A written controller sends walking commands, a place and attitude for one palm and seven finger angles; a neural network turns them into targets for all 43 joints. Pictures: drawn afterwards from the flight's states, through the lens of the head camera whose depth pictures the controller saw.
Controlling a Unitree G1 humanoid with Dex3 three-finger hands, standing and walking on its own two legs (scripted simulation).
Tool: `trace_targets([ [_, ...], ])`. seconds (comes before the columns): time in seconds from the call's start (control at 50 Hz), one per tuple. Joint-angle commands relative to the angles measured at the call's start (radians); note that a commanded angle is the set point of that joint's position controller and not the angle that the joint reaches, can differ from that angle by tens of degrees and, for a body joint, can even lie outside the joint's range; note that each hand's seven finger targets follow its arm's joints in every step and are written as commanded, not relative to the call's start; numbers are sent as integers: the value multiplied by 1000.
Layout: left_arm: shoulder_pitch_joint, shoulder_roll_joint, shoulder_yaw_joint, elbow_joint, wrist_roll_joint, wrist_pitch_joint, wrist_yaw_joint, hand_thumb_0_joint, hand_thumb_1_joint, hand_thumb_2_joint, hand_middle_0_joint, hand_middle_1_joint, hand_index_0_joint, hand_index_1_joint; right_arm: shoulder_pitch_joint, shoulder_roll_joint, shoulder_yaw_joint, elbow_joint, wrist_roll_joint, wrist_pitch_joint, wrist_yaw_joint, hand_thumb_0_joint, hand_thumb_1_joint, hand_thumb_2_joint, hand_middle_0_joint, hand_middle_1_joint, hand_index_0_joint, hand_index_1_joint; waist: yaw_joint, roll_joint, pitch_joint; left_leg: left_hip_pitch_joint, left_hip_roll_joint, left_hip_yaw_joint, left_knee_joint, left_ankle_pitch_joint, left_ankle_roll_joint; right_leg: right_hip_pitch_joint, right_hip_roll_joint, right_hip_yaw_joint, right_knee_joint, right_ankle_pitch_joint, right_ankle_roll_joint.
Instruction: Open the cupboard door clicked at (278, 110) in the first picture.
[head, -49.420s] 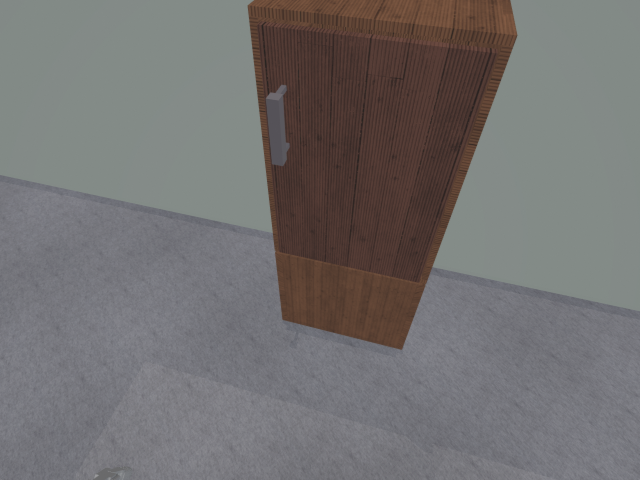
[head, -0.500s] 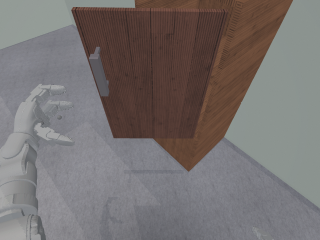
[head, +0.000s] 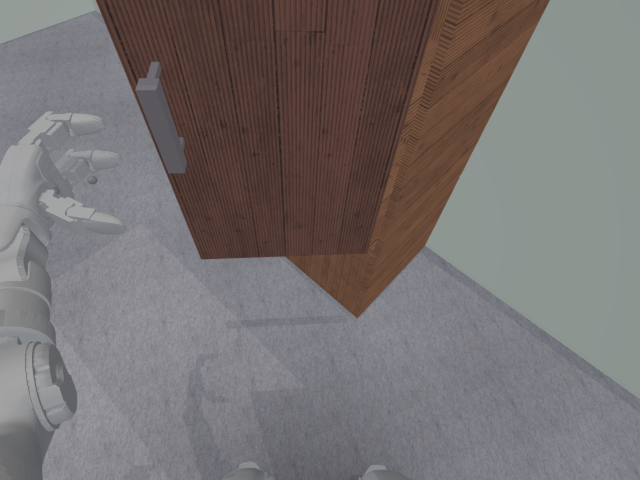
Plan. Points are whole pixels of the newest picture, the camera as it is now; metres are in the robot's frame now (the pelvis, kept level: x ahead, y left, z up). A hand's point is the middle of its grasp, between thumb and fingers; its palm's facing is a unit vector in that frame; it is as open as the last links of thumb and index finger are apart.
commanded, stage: move the hooked fingers beside the handle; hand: left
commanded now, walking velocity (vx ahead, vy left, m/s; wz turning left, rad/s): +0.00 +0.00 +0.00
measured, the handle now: (166, 120) +0.57 +0.21 +0.10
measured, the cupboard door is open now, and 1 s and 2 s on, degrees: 47 47 47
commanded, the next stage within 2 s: slide the fingers in behind the handle in 1.32 s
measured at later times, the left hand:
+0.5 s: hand (104, 139) +0.51 +0.27 +0.11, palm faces +0.02 -1.00 -0.01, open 14.0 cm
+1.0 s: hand (99, 154) +0.50 +0.28 +0.10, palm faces +0.01 -1.00 +0.01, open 14.0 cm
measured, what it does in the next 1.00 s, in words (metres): stands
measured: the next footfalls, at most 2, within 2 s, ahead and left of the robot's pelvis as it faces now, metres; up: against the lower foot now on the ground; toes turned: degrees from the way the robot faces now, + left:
none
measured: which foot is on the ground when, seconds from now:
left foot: down 0.00-1.00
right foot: down 0.00-1.00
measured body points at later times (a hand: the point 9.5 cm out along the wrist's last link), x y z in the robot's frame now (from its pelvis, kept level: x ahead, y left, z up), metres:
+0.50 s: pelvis +0.01 +0.01 -0.01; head +0.12 +0.03 +0.42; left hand +0.50 +0.32 +0.11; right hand -0.01 -0.27 -0.11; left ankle +0.01 +0.10 -0.71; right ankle +0.00 -0.13 -0.71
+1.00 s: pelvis +0.01 +0.01 -0.01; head +0.12 +0.04 +0.43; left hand +0.49 +0.33 +0.10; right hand +0.03 -0.27 -0.11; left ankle +0.01 +0.10 -0.71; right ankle +0.00 -0.13 -0.71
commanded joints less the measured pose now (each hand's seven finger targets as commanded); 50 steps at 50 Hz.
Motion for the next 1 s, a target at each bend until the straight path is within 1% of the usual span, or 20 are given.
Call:
trace_targets([
  [0.0,-466,320,52,-186,-12,-85,4,0,-500,300,-300,-1200,-300,-1200,105,-174,-61,-79,-8,-13,-12,0,-900,-900,200,300,200,300,-26,74,-372,247,-30,-74,-76,278,13,59,51,38,-67,269,-20],
  [0.04,-495,374,92,-156,-13,-93,9,0,-500,300,-300,-1200,-300,-1200,114,-181,-60,-74,-9,-7,-15,0,-900,-900,200,300,200,300,-28,43,-371,201,-31,-72,-70,244,17,74,51,45,-66,252,-16],
  [0.1,-526,435,117,-136,6,-101,3,0,-500,300,-300,-1200,-300,-1200,130,-183,-59,-72,-11,6,-16,0,-900,-900,200,300,200,300,-27,100,-414,191,-34,-65,-56,263,18,90,50,55,-53,279,-16],
  [0.16,-536,411,82,-135,26,-101,-3,0,-500,300,-300,-1200,-300,-1200,147,-180,-58,-72,-15,18,-11,0,-900,-900,200,300,200,300,-34,163,-428,238,-30,-72,-42,308,15,33,56,45,-43,278,-23],
  [0.2,-571,376,38,-117,31,-89,-7,0,-500,300,-300,-1200,-300,-1200,155,-181,-58,-61,-15,26,-9,0,-900,-900,200,300,200,300,-61,183,-398,258,-21,-79,-42,300,11,-28,58,36,-51,250,-19],
  [0.26,-573,392,66,-81,10,-75,-12,0,-500,300,-300,-1200,-300,-1200,180,-193,-60,-64,-20,37,-11,0,-900,-900,200,300,200,300,-63,100,-414,246,-17,-91,-37,329,14,-13,65,28,-45,267,-21],
  [0.32,-613,442,92,-57,21,-64,-9,0,-500,300,-300,-1200,-300,-1200,196,-198,-59,-58,-21,47,-12,0,-900,-900,200,300,200,300,-70,104,-422,220,-17,-87,-29,328,15,-13,62,33,-42,278,-15],
  [0.36,-648,427,70,-65,37,-68,0,0,-500,300,-300,-1200,-300,-1200,206,-193,-57,-58,-26,52,-7,0,-900,-900,200,300,200,300,-77,147,-414,239,-17,-92,-22,352,13,-46,65,29,-35,276,-19],
  [0.38,-654,469,92,-71,54,-73,9,0,-500,300,-300,-1200,-300,-1200,210,-197,-58,-55,-28,56,-6,0,-900,-900,200,300,200,300,-70,167,-430,252,-12,-97,-20,357,9,-59,64,28,-32,264,-18],
  [0.42,-624,426,68,-64,63,-75,21,0,-500,300,-300,-1200,-300,-1200,218,-191,-58,-61,-31,62,0,0,-900,-900,200,300,200,300,-71,178,-442,272,-10,-100,-16,377,5,-75,66,23,-29,261,-20],
  [0.5,-534,452,117,-67,41,-76,10,0,-500,300,-300,-1200,-300,-1200,225,-194,-62,-82,-35,80,9,0,-900,-900,200,300,200,300,-42,137,-505,273,-7,-89,-7,445,4,-15,71,22,-17,330,-18],
  [0.54,-526,461,120,-66,42,-65,4,0,-500,300,-300,-1200,-300,-1200,221,-194,-61,-91,-32,89,11,0,-900,-900,200,300,200,300,-41,121,-471,232,-10,-82,-11,422,9,0,71,21,-17,336,-17],
  [0.58,-514,456,122,-104,43,-70,4,0,-500,300,-300,-1200,-300,-1200,219,-191,-65,-100,-31,97,13,0,-900,-900,200,300,200,300,-31,169,-486,273,-9,-81,-7,465,5,-18,74,20,-15,344,-19],
  [0.72,-548,448,129,-153,25,-98,16,0,-500,300,-300,-1200,-300,-1200,208,-186,-67,-92,-29,107,13,0,-900,-900,200,300,200,300,-52,162,-461,282,-6,-85,1,456,6,-24,81,22,-19,345,-20],
  [0.78,-573,430,102,-150,30,-92,4,0,-500,300,-300,-1200,-300,-1200,206,-184,-66,-81,-28,108,10,0,-900,-900,200,300,200,300,-58,213,-460,312,-5,-91,7,484,2,-52,77,21,-17,344,-22],
  [0.86,-518,343,45,-108,15,-69,-14,0,-500,300,-300,-1200,-300,-1200,202,-179,-64,-84,-28,108,11,0,-900,-900,200,300,200,300,-64,177,-429,305,-6,-92,8,492,4,-67,79,11,-19,340,-23],
  [0.88,-529,346,42,-108,14,-64,-16,0,-500,300,-300,-1200,-300,-1200,200,-183,-65,-80,-28,109,11,0,-900,-900,200,300,200,300,-68,147,-430,294,-3,-95,6,474,4,-65,77,10,-20,335,-20],
  [0.94,-550,338,33,-98,15,-56,-8,0,-500,300,-300,-1200,-300,-1200,190,-183,-62,-85,-26,107,9,0,-900,-900,200,300,200,300,-70,157,-403,271,-6,-98,-2,416,3,-81,73,9,-20,297,-22],
  [0.96,-592,308,10,-117,11,-63,-2,0,-500,300,-300,-1200,-300,-1200,192,-181,-62,-81,-28,104,8,0,-900,-900,200,300,200,300,-86,164,-402,293,-6,-103,2,423,4,-107,75,7,-18,288,-23],
  [0.98,-611,354,41,-130,19,-70,10,0,-500,300,-300,-1200,-300,-1200,193,-184,-63,-78,-30,103,7,0,-900,-900,200,300,200,300,-75,168,-418,289,-4,-108,3,416,1,-102,73,10,-16,279,-22],
])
